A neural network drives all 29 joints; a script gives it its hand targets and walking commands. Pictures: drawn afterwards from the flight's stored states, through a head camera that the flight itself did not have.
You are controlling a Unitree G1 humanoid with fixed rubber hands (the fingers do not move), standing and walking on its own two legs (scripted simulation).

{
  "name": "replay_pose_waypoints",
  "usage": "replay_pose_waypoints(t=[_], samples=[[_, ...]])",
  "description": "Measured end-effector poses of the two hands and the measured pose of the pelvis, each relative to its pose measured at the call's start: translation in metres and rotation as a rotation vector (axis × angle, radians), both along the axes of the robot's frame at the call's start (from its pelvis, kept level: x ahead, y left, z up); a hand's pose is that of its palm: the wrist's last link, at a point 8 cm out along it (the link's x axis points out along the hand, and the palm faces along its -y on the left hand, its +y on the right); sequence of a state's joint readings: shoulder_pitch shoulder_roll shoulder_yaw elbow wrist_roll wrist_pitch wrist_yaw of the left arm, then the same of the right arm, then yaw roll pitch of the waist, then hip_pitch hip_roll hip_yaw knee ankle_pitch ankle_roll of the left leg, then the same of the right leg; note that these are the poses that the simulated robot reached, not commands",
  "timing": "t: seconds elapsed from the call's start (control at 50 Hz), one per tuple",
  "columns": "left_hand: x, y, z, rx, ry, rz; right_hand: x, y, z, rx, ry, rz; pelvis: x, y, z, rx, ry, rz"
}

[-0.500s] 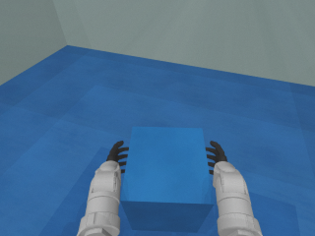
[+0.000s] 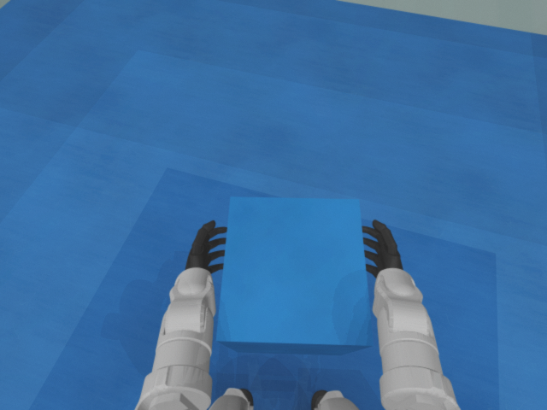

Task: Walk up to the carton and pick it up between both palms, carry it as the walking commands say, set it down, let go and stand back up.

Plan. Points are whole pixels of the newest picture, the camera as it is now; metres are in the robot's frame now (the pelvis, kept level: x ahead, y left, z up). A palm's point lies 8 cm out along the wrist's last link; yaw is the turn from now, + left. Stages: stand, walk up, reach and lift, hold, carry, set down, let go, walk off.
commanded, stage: set down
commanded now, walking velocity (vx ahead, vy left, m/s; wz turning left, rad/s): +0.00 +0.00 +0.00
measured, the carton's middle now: (291, 284) +0.33 -0.01 -0.12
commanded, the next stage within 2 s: none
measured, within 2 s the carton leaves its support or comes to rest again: neither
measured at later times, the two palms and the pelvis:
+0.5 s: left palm (215, 269) +0.36 +0.13 -0.14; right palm (374, 272) +0.36 -0.16 -0.13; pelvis -0.03 -0.01 -0.08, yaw +0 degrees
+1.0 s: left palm (222, 270) +0.39 +0.13 -0.23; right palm (360, 274) +0.38 -0.16 -0.22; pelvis -0.04 +0.00 -0.15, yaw +0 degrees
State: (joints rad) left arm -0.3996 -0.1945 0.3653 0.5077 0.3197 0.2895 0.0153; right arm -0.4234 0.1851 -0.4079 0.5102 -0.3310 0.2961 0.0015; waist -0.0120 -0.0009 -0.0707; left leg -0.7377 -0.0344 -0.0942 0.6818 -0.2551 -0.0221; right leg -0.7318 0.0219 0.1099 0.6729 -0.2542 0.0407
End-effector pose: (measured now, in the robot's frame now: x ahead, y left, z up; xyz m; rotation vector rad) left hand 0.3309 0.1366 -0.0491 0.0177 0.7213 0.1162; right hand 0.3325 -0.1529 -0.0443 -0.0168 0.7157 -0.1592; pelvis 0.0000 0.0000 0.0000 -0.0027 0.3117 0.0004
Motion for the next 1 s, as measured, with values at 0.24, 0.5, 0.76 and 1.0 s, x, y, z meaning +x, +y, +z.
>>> replay_pose_waypoints(t=[0.24, 0.5, 0.76, 1.0], samples=[[0.011, -0.005, -0.045, -0.01, -0.026, 0.02, 0.014, -0.006, -0.045, 0.023, -0.027, -0.006, -0.015, -0.008, -0.032, 0.002, 0.164, -0.003], [0.031, -0.007, -0.088, -0.017, -0.039, 0.003, 0.027, -0.007, -0.089, 0.034, -0.041, -0.039, -0.028, -0.012, -0.075, 0.002, 0.276, -0.001], [0.045, -0.006, -0.137, -0.021, -0.035, -0.002, 0.039, -0.006, -0.136, 0.03, -0.039, -0.048, -0.035, -0.006, -0.119, -0.003, 0.359, 0.001], [0.059, -0.006, -0.178, -0.014, -0.04, -0.015, 0.051, -0.006, -0.177, 0.023, -0.044, -0.05, -0.04, -0.001, -0.154, -0.009, 0.409, 0.0]])
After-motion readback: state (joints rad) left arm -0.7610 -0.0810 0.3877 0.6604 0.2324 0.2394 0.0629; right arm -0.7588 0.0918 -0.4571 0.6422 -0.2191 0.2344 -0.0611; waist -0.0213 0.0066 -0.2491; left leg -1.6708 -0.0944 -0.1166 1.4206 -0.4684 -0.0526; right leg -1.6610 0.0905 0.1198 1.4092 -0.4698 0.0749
